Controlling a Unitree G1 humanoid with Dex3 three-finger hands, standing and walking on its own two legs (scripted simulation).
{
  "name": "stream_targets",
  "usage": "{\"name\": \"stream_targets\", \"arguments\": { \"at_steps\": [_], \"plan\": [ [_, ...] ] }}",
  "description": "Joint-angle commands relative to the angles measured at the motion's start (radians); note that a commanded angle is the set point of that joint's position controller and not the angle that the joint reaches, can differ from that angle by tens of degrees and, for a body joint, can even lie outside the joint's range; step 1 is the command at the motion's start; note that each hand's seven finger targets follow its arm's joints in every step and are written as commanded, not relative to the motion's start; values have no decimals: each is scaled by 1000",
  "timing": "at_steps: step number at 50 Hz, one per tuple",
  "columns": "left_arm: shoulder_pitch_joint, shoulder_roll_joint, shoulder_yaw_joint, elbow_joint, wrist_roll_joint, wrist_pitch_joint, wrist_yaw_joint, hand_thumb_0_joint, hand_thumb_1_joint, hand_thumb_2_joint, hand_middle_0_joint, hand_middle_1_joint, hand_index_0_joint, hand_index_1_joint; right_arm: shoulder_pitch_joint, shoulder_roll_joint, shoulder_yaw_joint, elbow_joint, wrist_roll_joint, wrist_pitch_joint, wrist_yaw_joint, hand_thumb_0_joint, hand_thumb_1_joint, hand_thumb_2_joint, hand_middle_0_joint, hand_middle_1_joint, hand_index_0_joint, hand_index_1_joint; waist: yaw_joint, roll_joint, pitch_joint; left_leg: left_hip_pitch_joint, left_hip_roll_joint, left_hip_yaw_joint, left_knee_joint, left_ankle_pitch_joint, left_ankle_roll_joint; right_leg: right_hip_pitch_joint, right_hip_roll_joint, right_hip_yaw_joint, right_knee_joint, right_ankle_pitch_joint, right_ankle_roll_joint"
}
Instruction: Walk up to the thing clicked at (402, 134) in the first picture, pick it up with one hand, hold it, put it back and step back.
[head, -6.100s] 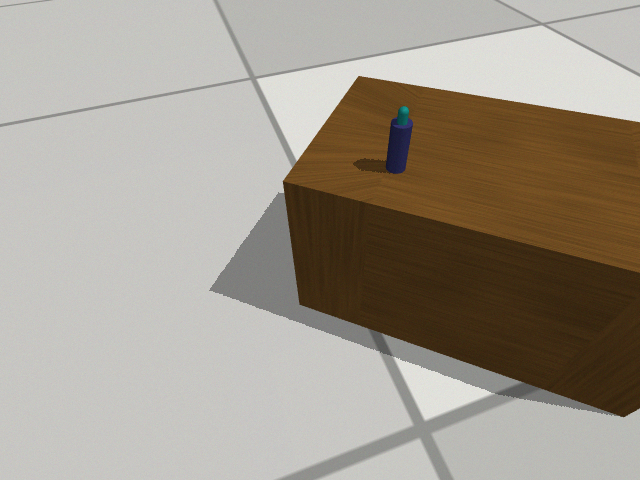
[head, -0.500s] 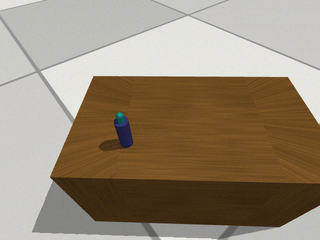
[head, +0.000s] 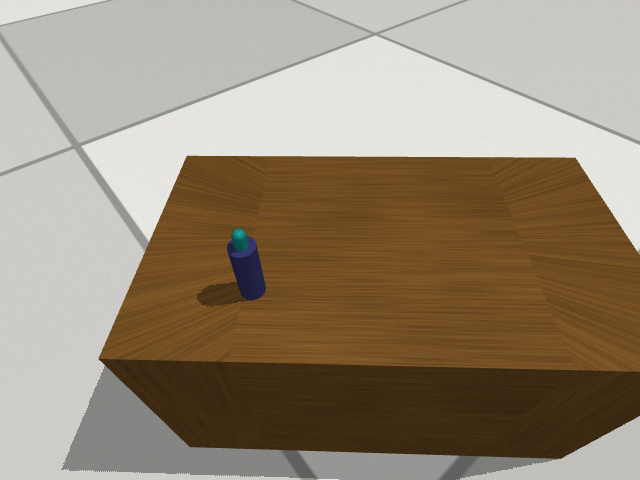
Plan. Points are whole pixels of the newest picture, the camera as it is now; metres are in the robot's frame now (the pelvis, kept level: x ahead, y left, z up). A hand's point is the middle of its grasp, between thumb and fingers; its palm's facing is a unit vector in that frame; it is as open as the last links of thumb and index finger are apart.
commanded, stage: stand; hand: left
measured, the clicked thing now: (246, 262) +0.50 +0.19 -0.09
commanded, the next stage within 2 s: rise first in 0.34 s
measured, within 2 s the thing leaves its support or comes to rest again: neither
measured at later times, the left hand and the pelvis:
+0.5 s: hand out of the picture +0.08 +0.25 -0.16, palm faces +0.00 -0.94 -0.33, open 7.6 cm; pelvis +0.00 +0.00 +0.00, yaw +0 degrees
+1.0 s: hand (169, 463) +0.18 +0.24 -0.11, palm faces +0.18 -0.92 -0.35, open 16.4 cm; pelvis +0.00 -0.01 -0.01, yaw -2 degrees
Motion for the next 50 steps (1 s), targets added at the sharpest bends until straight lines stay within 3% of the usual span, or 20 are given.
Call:
{"name": "stream_targets", "arguments": {
  "at_steps": [1, 9, 14, 21, 22, 23, 24, 25, 26, 27, 29, 32, 33, 34, 35, 37, 43, 44, 46, 50],
  "plan": [
    [-18, 212, 37, -51, -5, -17, 18, 0, 900, 900, -200, -300, -200, -301, -43, -217, -48, -57, 3, -22, -11, 0, -900, -900, 200, 300, 200, 300, 8, 14, -85, 55, 131, -93, -40, 201, 26, -21, -100, 62, -42, 136, -47],
    [-20, 214, 38, -52, -6, -16, 19, 0, 900, 900, -200, -300, -200, -301, -35, -213, -48, -55, 4, -21, -13, 0, -900, -900, 200, 300, 200, 300, 5, 9, -90, 57, 129, -90, -35, 211, 25, -10, -102, 62, -45, 150, -47],
    [-23, 215, 40, -48, -4, -12, 17, 0, 900, 900, -200, -300, -200, -301, -21, -213, -47, -49, 2, -18, -12, 0, -900, -900, 200, 300, 200, 300, 1, 14, -55, 23, 123, -93, -59, 113, 24, -20, -98, 66, -52, 87, -52],
    [-18, 213, 39, -51, -6, -17, 19, 0, 900, 900, -200, -300, -200, -301, -27, -212, -47, -55, 4, -23, -12, 0, -900, -900, 200, 300, 200, 300, 3, 4, -83, 59, 130, -93, -38, 220, 24, -19, -101, 64, -42, 149, -47],
    [-17, 211, 38, -52, -4, -16, 19, 0, 820, 820, -120, -220, -130, -221, -25, -215, -47, -55, 4, -22, -12, 0, -820, -820, 120, 220, 120, 220, 4, 7, -79, 51, 127, -91, -37, 199, 26, -22, -101, 62, -48, 140, -46],
    [-367, 22, 3, -403, -86, -98, 24, 0, 740, 740, -40, -140, -50, -141, -376, -32, -19, -406, 102, -132, -26, 0, -740, -740, 47, 140, 50, 140, -33, 40, -112, -36, 1, 41, 49, 84, -2, -203, 33, -21, 61, 123, -41],
    [-364, 101, 20, -457, -117, -139, 50, 0, 660, 660, -62, -60, -36, -84, -322, -79, -21, -420, 110, -152, -41, 0, -660, -660, 46, 60, 50, 60, 2, 1, -129, 18, 12, 26, 9, 12, -4, -146, 36, -30, 49, 53, -47],
    [-261, 162, 58, -341, -112, -138, 65, 0, 580, 580, -61, -56, -31, -88, -191, -158, -72, -280, 99, -137, -59, 0, -580, -580, 46, 54, 49, 54, -32, 41, -63, -1, 7, 41, -2, -46, -5, -184, 39, -29, 40, 11, -52],
    [-193, 218, 116, -292, -112, -125, 71, 0, 500, 500, -66, -58, -43, -83, -149, -180, -107, -233, 96, -120, -62, 0, -500, -500, 47, 54, 50, 54, -1, 31, -37, -56, 11, 49, 24, -38, -4, -186, 42, -33, 59, 8, -51],
    [-165, 240, 168, -325, -111, -115, 81, 0, 420, 420, -71, -64, -52, -84, -143, -197, -142, -232, 99, -116, -71, 0, -420, -420, 47, 54, 50, 54, 8, 36, -138, -32, 13, 49, 46, 29, -10, -160, 46, -35, 84, 64, -51],
    [-150, 179, 134, -325, -102, -122, 92, 0, 286, 288, -60, -58, -55, -63, -125, -167, -139, -283, 89, -128, -86, 0, -260, -260, 47, 53, 50, 53, -1, 6, -229, -12, 14, 49, 78, 112, -3, -148, 41, -25, 112, 152, -42],
    [-25, 166, 199, -262, -56, -105, 85, 0, 135, 225, -63, -63, -65, -59, 48, -153, -211, -251, 56, -103, -77, 0, -66, -204, 49, 53, 51, 53, -19, 31, -245, -7, 8, 51, 105, 166, 4, -197, 48, -20, 131, 205, -44],
    [3, 151, 205, -293, -55, -98, 84, 0, 59, 194, -62, -65, -69, -57, 71, -142, -210, -279, 52, -96, -73, 0, 6, -184, 50, 53, 51, 53, -4, 13, -285, 16, 6, 51, 102, 205, 3, -161, 50, -23, 126, 234, -43],
    [15, 132, 197, -324, -57, -93, 84, 0, 45, 176, -57, -67, -68, -54, 16, -127, -194, -337, 55, -95, -71, 0, 55, -170, 50, 53, 51, 53, 20, 16, -295, 28, 4, 54, 94, 229, -2, -139, 50, -25, 122, 243, -42],
    [15, 148, 211, -353, -55, -89, 87, 0, -30, 153, -60, -64, -71, -52, 3, -99, -177, -374, 57, -91, -68, 0, 96, -157, 50, 53, 51, 53, 31, 16, -286, 14, 1, 60, 90, 237, -1, -132, 45, -22, 114, 253, -39],
    [36, 113, 198, -367, -64, -78, 84, 0, -132, 124, -56, -58, -64, -48, 43, -64, -153, -374, 62, -72, -61, 0, 189, -131, 51, 52, 51, 52, 32, 26, -215, -24, 1, 66, 86, 206, -5, -169, 48, -25, 107, 216, -43],
    [-114, 128, 200, -538, -60, -95, 100, 0, -404, 77, -47, -51, -46, -52, -90, -63, -150, -506, 58, -83, -73, 0, 399, -76, 52, 52, 52, 52, 22, 24, -168, -50, 10, 64, 55, 85, 0, -185, 43, -16, 81, 102, -45],
    [-97, 137, 209, -538, -60, -97, 103, 0, -451, 67, -52, -55, -51, -55, -73, -84, -164, -505, 55, -88, -78, 0, 419, -72, 53, 51, 52, 51, 18, 27, -166, -46, 11, 64, 55, 82, 0, -184, 44, -15, 82, 100, -44],
    [-80, 126, 201, -580, -54, -102, 105, 0, -540, 42, -58, -53, -57, -53, -45, -64, -158, -507, 50, -92, -80, 0, 466, -60, 53, 51, 52, 51, 18, 32, -194, -22, 9, 64, 68, 119, 3, -163, 40, -10, 87, 144, -43],
    [-26, 125, 215, -615, -47, -105, 113, 0, -550, 43, -50, -52, -49, -53, -2, -74, -171, -542, 41, -97, -87, 0, 497, -51, 54, 51, 52, 51, 15, 17, -236, 16, 14, 60, 80, 191, 1, -121, 45, -13, 101, 214, -42]
  ]
}}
